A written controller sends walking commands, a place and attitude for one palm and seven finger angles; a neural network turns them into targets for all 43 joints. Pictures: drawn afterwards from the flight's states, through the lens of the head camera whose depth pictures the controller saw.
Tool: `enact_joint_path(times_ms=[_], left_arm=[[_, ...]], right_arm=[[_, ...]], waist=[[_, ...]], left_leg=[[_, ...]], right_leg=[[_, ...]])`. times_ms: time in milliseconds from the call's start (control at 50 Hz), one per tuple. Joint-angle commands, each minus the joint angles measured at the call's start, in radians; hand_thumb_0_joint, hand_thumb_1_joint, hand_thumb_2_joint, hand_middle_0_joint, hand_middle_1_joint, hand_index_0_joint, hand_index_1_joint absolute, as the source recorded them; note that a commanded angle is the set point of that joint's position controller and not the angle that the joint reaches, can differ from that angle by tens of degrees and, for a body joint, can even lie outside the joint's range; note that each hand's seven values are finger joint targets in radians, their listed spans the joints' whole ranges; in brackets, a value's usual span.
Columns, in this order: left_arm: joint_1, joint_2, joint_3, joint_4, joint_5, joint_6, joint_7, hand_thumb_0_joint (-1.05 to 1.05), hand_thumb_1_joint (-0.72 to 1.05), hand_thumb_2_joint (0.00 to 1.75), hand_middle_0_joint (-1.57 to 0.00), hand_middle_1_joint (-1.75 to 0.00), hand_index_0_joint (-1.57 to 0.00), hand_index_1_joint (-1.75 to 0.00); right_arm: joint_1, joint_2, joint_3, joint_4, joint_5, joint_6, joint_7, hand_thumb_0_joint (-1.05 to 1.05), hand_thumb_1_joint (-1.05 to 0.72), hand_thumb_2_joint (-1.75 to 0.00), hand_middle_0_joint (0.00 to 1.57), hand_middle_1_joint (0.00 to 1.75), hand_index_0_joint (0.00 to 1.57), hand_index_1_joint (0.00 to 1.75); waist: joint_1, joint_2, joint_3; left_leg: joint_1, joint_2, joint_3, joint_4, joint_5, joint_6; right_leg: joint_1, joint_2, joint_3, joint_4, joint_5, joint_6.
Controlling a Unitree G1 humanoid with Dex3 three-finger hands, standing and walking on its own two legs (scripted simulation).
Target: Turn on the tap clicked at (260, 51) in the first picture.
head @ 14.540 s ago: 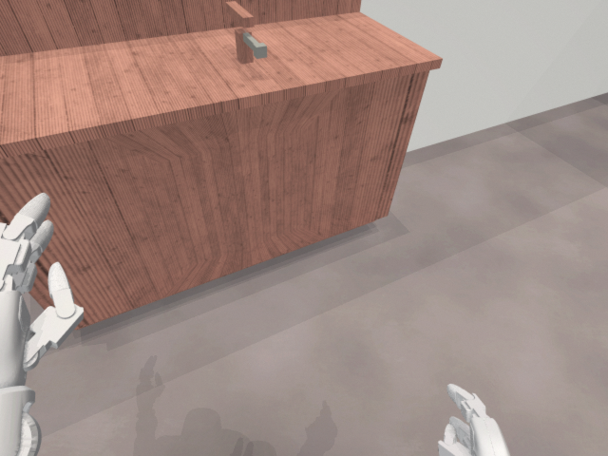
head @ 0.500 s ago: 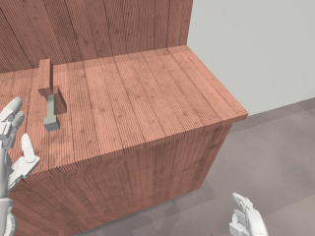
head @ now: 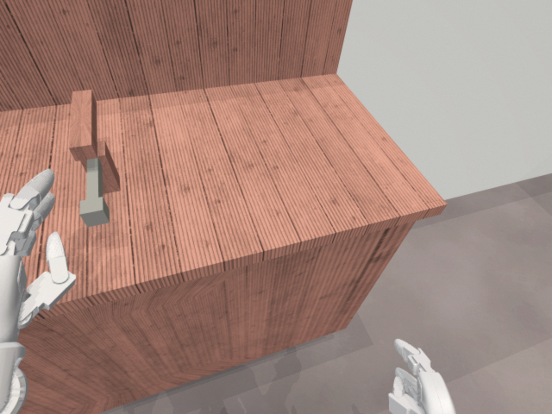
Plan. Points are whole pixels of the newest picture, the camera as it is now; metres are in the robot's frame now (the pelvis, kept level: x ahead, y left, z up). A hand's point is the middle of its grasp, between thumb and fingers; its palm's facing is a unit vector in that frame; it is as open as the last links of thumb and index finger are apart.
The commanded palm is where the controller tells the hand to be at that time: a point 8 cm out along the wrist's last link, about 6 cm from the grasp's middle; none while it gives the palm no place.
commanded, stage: come to a stop and stand still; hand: left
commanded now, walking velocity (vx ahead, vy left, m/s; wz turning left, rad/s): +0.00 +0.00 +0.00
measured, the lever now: (95, 211) +0.33 +0.29 +0.10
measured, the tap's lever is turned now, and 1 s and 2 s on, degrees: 0 0 0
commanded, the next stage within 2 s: look again from close up in 0.40 s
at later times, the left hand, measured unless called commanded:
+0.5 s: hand (57, 261) +0.22 +0.26 +0.16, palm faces +0.42 -0.83 -0.36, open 7.4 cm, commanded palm +0.17 +0.28 +0.17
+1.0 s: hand (64, 275) +0.21 +0.25 +0.16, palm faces +0.41 -0.84 -0.37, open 7.4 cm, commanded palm +0.15 +0.28 +0.17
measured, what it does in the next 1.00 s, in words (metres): stands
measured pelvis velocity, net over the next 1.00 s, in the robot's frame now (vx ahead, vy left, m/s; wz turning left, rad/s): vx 0.00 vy -0.01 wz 0.03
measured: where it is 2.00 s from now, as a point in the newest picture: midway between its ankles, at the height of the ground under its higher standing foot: outside the picture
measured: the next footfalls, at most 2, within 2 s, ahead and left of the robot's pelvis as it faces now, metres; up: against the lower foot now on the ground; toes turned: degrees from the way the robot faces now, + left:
none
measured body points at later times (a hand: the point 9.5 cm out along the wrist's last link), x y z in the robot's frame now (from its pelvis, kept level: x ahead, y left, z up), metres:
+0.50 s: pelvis +0.01 +0.00 +0.00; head +0.04 +0.03 +0.45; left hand +0.19 +0.30 +0.18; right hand +0.21 -0.21 -0.06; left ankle +0.03 +0.08 -0.74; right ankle +0.02 -0.14 -0.74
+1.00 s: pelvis +0.00 -0.01 +0.00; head +0.02 +0.01 +0.45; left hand +0.18 +0.29 +0.18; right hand +0.18 -0.23 -0.07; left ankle +0.03 +0.08 -0.74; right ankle +0.02 -0.14 -0.74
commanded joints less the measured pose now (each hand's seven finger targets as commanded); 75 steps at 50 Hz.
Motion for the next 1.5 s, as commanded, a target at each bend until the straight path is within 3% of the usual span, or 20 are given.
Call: enact_joint_path(times_ms=[0,80,160,240,380,620,700,1000,1020,1040,1060,1100,1140,1220,1240,1260,1300,1340,1380,1480], left_arm=[[-0.228,0.168,0.138,-0.286,-0.012,-0.091,0.035,0.00,0.90,0.90,-0.20,-0.30,-0.20,-0.30],[-0.142,0.101,0.063,-0.290,-0.006,-0.078,0.034,0.00,0.90,0.90,-0.20,-0.30,-0.20,-0.30],[-0.048,0.117,0.095,-0.264,-0.004,-0.061,0.038,0.00,0.90,0.90,-0.20,-0.30,-0.20,-0.30],[-0.033,0.183,0.172,-0.278,-0.016,-0.052,0.041,0.00,0.90,0.90,-0.20,-0.30,-0.20,-0.30],[-0.055,0.155,0.134,-0.339,-0.029,-0.050,0.037,0.00,0.90,0.90,-0.20,-0.30,-0.20,-0.30],[-0.123,0.125,0.088,-0.230,-0.016,-0.035,0.048,0.00,0.90,0.90,-0.20,-0.30,-0.20,-0.30],[-0.134,0.125,0.081,-0.253,-0.013,-0.042,0.046,0.00,0.90,0.90,-0.20,-0.30,-0.20,-0.30],[-0.077,0.133,0.103,-0.254,-0.019,-0.039,0.048,0.00,0.90,0.90,-0.20,-0.30,-0.20,-0.30],[-1.121,0.964,0.680,-0.546,0.136,-0.158,0.044,0.00,0.90,0.90,-0.20,-0.30,-0.20,-0.30],[-0.756,0.519,0.405,-0.080,0.045,-0.101,0.033,0.00,0.90,0.90,-0.20,-0.30,-0.20,-0.30],[-0.503,0.343,0.276,-0.097,0.021,-0.090,0.025,0.00,0.90,0.90,-0.20,-0.30,-0.20,-0.30],[-0.313,0.184,0.136,-0.043,-0.010,-0.067,0.000,0.00,0.90,0.90,-0.20,-0.30,-0.20,-0.30],[-0.078,0.048,0.042,-0.118,-0.029,-0.053,-0.015,0.00,0.90,0.90,-0.20,-0.30,-0.20,-0.30],[0.025,0.138,0.106,-0.231,-0.018,-0.023,-0.001,0.00,0.90,0.90,-0.20,-0.30,-0.20,-0.30],[0.038,0.213,0.190,-0.225,-0.016,-0.020,0.022,0.00,0.90,0.90,-0.20,-0.30,-0.20,-0.30],[0.037,0.189,0.189,-0.197,-0.023,-0.023,0.024,0.00,0.90,0.90,-0.20,-0.30,-0.20,-0.30],[-0.034,0.222,0.235,-0.211,-0.030,-0.040,0.027,0.00,0.90,0.90,-0.20,-0.30,-0.20,-0.30],[-0.149,0.275,0.261,-0.295,-0.026,-0.056,0.038,0.00,0.90,0.90,-0.20,-0.30,-0.20,-0.30],[-0.180,0.216,0.198,-0.285,-0.028,-0.060,0.035,0.00,0.90,0.90,-0.20,-0.30,-0.20,-0.30],[-0.166,0.147,0.104,-0.324,-0.017,-0.063,0.035,0.00,0.90,0.90,-0.20,-0.30,-0.20,-0.30]], right_arm=[[-0.122,-0.145,-0.054,-0.165,0.000,-0.079,-0.014,0.00,-0.90,-0.90,0.20,0.30,0.20,0.30],[-0.104,-0.149,-0.061,-0.151,0.002,-0.087,0.002,0.00,-0.90,-0.90,0.20,0.30,0.20,0.30],[-0.099,-0.152,-0.067,-0.146,0.003,-0.062,0.009,0.00,-0.90,-0.90,0.20,0.30,0.20,0.30],[-0.115,-0.149,-0.067,-0.163,0.009,-0.032,0.002,0.00,-0.90,-0.90,0.20,0.30,0.20,0.30],[-0.116,-0.148,-0.066,-0.179,0.010,-0.018,-0.004,0.00,-0.90,-0.90,0.20,0.30,0.20,0.30],[-0.125,-0.153,-0.066,-0.162,0.010,-0.013,-0.015,0.00,-0.90,-0.90,0.20,0.30,0.20,0.30],[-0.128,-0.156,-0.065,-0.166,0.010,-0.018,-0.016,0.00,-0.90,-0.90,0.20,0.30,0.20,0.30],[-0.114,-0.157,-0.073,-0.154,0.012,-0.027,-0.015,0.00,-0.90,-0.90,0.20,0.30,0.20,0.30],[-0.012,-0.185,-0.058,-0.152,-0.043,-0.064,-0.009,0.00,-0.90,-0.90,0.20,0.30,0.20,0.30],[-0.096,-0.106,-0.055,-0.066,0.024,-0.036,-0.011,0.00,-0.90,-0.90,0.20,0.30,0.20,0.30],[-0.103,-0.125,-0.072,-0.103,-0.006,-0.034,0.003,0.00,-0.90,-0.90,0.20,0.30,0.20,0.30],[-0.065,-0.158,-0.090,-0.135,0.016,-0.054,0.021,0.00,-0.90,-0.90,0.20,0.30,0.20,0.30],[-0.073,-0.142,-0.089,-0.154,0.032,-0.050,0.057,0.00,-0.90,-0.90,0.20,0.30,0.20,0.30],[-0.107,-0.159,-0.082,-0.187,0.030,-0.029,0.055,0.00,-0.90,-0.90,0.20,0.30,0.20,0.30],[-0.118,-0.161,-0.081,-0.183,0.031,-0.020,0.042,0.00,-0.90,-0.90,0.20,0.30,0.20,0.30],[-0.118,-0.150,-0.072,-0.191,0.025,-0.014,0.029,0.00,-0.90,-0.90,0.20,0.30,0.20,0.30],[-0.135,-0.147,-0.063,-0.198,0.019,-0.011,0.005,0.00,-0.90,-0.90,0.20,0.30,0.20,0.30],[-0.155,-0.151,-0.058,-0.197,0.017,-0.010,-0.011,0.00,-0.90,-0.90,0.20,0.30,0.20,0.30],[-0.138,-0.140,-0.053,-0.193,0.017,-0.021,-0.013,0.00,-0.90,-0.90,0.20,0.30,0.20,0.30],[-0.117,-0.146,-0.057,-0.172,0.011,-0.058,0.000,0.00,-0.90,-0.90,0.20,0.30,0.20,0.30]], waist=[[0.001,0.168,-0.157],[-0.001,0.134,-0.197],[-0.003,0.118,-0.223],[-0.004,0.098,-0.206],[-0.005,0.137,-0.223],[-0.007,0.077,-0.101],[-0.006,0.110,-0.093],[-0.005,0.078,-0.126],[-0.002,-0.028,-0.001],[-0.009,0.185,-0.111],[0.007,0.207,-0.147],[0.005,0.249,-0.239],[0.010,0.216,-0.270],[0.004,-0.080,-0.175],[0.006,-0.085,-0.179],[0.001,-0.133,-0.171],[-0.006,-0.092,-0.132],[-0.010,0.061,-0.123],[-0.006,0.171,-0.130],[-0.005,0.116,-0.209]], left_leg=[[0.028,0.102,-0.116,-0.149,-0.058,-0.027],[0.096,0.096,-0.109,-0.098,0.163,-0.044],[0.126,0.096,-0.095,-0.049,0.398,-0.068],[0.118,0.095,-0.092,-0.049,0.435,-0.082],[0.119,0.095,-0.091,-0.049,0.397,-0.070],[0.005,0.072,-0.107,-0.144,-0.060,-0.043],[-0.017,0.074,-0.122,-0.177,-0.126,-0.038],[0.014,0.068,-0.110,-0.134,-0.022,-0.038],[-0.129,0.109,-0.096,0.000,0.063,-0.022],[0.071,0.153,-0.122,-0.020,0.184,-0.045],[0.129,0.122,-0.122,-0.061,0.222,-0.061],[0.146,0.104,-0.097,-0.028,0.187,-0.035],[0.174,0.113,-0.094,-0.022,0.233,-0.022],[0.035,0.110,-0.080,-0.044,0.050,-0.039],[0.049,0.105,-0.069,-0.053,0.050,-0.042],[0.028,0.102,-0.079,-0.056,0.039,-0.041],[0.018,0.093,-0.087,-0.072,0.004,-0.038],[0.019,0.105,-0.095,-0.097,-0.005,-0.028],[-0.006,0.106,-0.095,-0.096,-0.027,-0.017],[0.110,0.087,-0.083,-0.019,0.133,-0.023]], right_leg=[[0.080,-0.017,0.007,-0.034,0.050,-0.047],[0.080,-0.016,-0.008,-0.032,0.156,-0.046],[0.086,-0.016,-0.027,-0.019,0.251,-0.044],[0.088,-0.013,-0.038,-0.011,0.265,-0.043],[0.115,-0.018,-0.035,-0.012,0.256,-0.041],[0.084,-0.025,0.004,-0.111,0.045,-0.043],[0.094,-0.012,-0.003,-0.110,-0.001,-0.041],[0.105,-0.024,0.003,-0.098,0.072,-0.042],[-0.056,-0.084,0.045,-0.133,0.109,-0.032],[-0.107,-0.137,-0.017,0.004,-0.005,-0.098],[-0.043,-0.068,-0.009,0.057,0.077,-0.100],[0.003,-0.058,0.044,0.030,0.119,-0.072],[0.027,-0.050,0.022,0.040,0.160,-0.051],[0.051,-0.056,0.018,-0.027,0.091,-0.049],[0.041,-0.057,0.018,-0.021,0.085,-0.052],[0.039,-0.061,0.005,-0.022,0.066,-0.050],[0.004,-0.060,0.030,-0.030,0.021,-0.052],[0.013,-0.050,0.032,-0.004,0.036,-0.052],[0.061,-0.048,0.028,-0.002,0.069,-0.053],[0.064,-0.059,0.037,-0.026,0.198,-0.058]])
